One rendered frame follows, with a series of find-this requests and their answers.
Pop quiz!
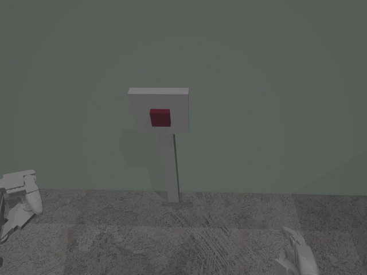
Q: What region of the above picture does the panel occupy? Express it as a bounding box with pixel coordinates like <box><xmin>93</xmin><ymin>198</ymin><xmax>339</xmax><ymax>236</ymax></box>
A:
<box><xmin>128</xmin><ymin>88</ymin><xmax>189</xmax><ymax>203</ymax></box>

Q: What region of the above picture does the button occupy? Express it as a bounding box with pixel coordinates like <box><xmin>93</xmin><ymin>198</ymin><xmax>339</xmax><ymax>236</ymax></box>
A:
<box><xmin>150</xmin><ymin>109</ymin><xmax>171</xmax><ymax>127</ymax></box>

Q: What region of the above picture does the left robot hand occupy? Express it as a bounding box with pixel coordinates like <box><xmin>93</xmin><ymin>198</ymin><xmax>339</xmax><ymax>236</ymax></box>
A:
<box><xmin>0</xmin><ymin>169</ymin><xmax>43</xmax><ymax>245</ymax></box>

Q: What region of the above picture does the right robot hand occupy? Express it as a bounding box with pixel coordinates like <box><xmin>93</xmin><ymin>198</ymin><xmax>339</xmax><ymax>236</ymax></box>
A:
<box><xmin>275</xmin><ymin>226</ymin><xmax>321</xmax><ymax>275</ymax></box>

